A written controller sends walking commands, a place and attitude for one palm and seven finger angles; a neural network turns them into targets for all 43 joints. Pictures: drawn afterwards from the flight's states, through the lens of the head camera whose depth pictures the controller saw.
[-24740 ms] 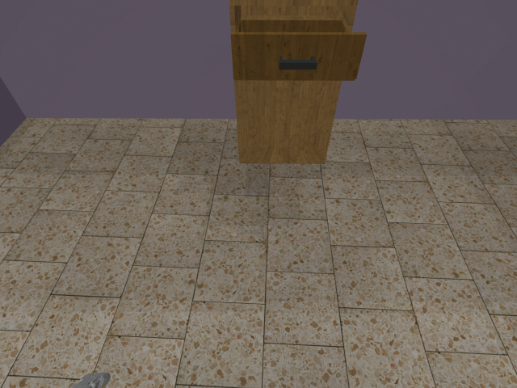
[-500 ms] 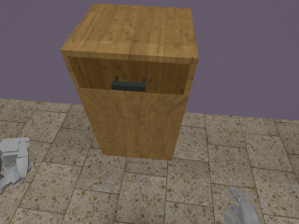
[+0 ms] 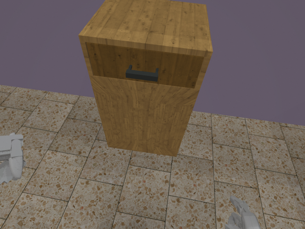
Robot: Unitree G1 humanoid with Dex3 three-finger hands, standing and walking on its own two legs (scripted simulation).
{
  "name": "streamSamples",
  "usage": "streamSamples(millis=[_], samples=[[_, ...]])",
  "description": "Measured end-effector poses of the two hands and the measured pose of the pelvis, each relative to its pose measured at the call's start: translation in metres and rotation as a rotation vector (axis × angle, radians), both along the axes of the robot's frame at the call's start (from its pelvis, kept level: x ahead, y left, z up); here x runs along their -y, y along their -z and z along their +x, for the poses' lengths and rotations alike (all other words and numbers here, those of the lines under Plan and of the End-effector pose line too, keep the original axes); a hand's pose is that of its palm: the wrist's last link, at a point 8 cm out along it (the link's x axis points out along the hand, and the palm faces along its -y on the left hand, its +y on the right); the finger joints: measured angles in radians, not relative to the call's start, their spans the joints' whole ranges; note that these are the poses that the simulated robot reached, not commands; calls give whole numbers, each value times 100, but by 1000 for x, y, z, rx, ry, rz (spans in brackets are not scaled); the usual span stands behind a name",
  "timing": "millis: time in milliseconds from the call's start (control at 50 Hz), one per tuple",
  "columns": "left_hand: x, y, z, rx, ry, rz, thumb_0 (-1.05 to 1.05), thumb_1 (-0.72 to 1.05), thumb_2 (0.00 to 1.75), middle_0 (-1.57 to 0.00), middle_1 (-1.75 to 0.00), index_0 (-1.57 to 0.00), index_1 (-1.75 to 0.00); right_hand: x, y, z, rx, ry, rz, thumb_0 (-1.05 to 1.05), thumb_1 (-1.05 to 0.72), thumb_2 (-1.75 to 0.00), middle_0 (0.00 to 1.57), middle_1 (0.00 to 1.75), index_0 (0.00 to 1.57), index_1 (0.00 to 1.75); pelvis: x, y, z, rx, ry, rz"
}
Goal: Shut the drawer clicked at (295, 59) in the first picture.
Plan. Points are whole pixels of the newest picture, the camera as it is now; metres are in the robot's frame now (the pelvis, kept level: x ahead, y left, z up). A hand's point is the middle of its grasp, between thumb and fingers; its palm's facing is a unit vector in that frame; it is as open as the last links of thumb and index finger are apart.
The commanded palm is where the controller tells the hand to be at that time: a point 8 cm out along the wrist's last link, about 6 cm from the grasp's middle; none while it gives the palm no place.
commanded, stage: step back with the hand held close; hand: left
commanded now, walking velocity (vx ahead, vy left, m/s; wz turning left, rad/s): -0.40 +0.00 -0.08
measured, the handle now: (142, 72) +0.69 +0.08 -0.01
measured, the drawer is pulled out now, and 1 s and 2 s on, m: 0.00 0.00 0.00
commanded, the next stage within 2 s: stop stepping back and stand still in 0.58 s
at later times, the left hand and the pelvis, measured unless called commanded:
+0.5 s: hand out of the picture +0.10 +0.23 +0.17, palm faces +0.26 -0.85 -0.45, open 3.2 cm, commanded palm +0.03 +0.27 +0.18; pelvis -0.11 +0.00 +0.00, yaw -3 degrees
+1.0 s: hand out of the picture -0.02 +0.23 +0.16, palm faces +0.29 -0.85 -0.44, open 3.3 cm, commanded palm -0.09 +0.27 +0.18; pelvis -0.24 +0.01 +0.00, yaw -4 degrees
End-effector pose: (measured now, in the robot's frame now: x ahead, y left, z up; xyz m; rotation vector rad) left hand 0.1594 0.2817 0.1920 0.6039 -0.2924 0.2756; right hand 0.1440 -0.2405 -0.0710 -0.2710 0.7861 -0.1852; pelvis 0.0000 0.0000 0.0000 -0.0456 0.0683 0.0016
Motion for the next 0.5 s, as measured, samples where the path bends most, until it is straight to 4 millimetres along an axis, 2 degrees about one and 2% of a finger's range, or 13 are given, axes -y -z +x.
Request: streamSamples(millis=[60,120,180,240,300,360,440,500], samples=[[6,3,-4,-16,9,-3,1,89,90,-140,-160,-141,-160,0,3,2,12,-19,16,1,-90,-90,20,30,20,30,5,1,-10,-31,26,13],[20,13,-7,-58,46,-24,1,89,90,-140,-160,-141,-160,2,7,1,24,-38,35,1,-90,-90,20,30,20,30,12,3,-28,-43,53,25],[39,17,-14,-92,112,-46,1,89,90,-140,-160,-141,-160,7,8,-8,23,-33,54,1,-90,-90,20,30,21,30,17,2,-46,-27,58,6],[50,9,-28,-78,177,-25,1,89,89,-140,-160,-141,-160,13,2,-24,29,2,62,1,-90,-90,20,30,21,30,22,2,-57,-6,57,-9],[44,-2,-46,-29,190,9,1,89,89,-140,-160,-141,-160,21,-9,-41,40,41,38,1,-90,-90,20,30,21,30,23,1,-59,-2,49,-12],[27,-6,-60,20,147,6,1,89,89,-140,-160,-141,-160,26,-17,-54,43,58,-9,1,-90,-90,20,30,20,30,18,0,-64,1,34,-7],[10,1,-75,19,95,-51,1,89,89,-140,-160,-141,-160,26,-25,-73,73,46,-36,1,-90,-90,20,30,20,30,9,-2,-90,28,55,9],[10,8,-91,-19,85,-81,1,89,90,-140,-160,-141,-160,21,-27,-91,111,30,-31,1,-90,-90,20,30,20,30,5,-3,-113,39,54,-5]])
